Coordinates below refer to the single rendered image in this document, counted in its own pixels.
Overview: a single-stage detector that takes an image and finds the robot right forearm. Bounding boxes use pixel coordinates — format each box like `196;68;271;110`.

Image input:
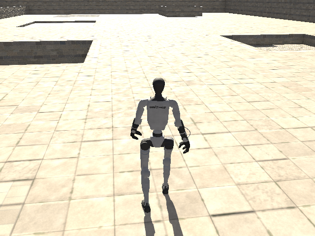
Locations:
178;120;189;142

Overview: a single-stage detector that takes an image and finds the robot right upper arm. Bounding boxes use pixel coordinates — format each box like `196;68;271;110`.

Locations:
168;99;182;127

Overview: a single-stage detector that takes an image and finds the robot left upper arm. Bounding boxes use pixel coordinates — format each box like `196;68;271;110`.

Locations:
134;98;148;125

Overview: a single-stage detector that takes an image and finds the robot left forearm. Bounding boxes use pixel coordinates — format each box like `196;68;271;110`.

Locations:
131;118;139;133

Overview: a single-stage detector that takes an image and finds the humanoid robot torso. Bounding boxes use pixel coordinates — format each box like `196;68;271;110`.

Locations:
147;97;170;148

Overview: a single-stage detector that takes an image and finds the left robot hand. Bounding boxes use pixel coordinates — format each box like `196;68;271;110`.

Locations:
130;131;142;140

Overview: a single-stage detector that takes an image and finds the right robot hand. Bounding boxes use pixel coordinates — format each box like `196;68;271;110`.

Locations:
179;140;190;154

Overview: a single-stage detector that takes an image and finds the robot right foot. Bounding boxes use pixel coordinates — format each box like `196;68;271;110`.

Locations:
162;183;169;194

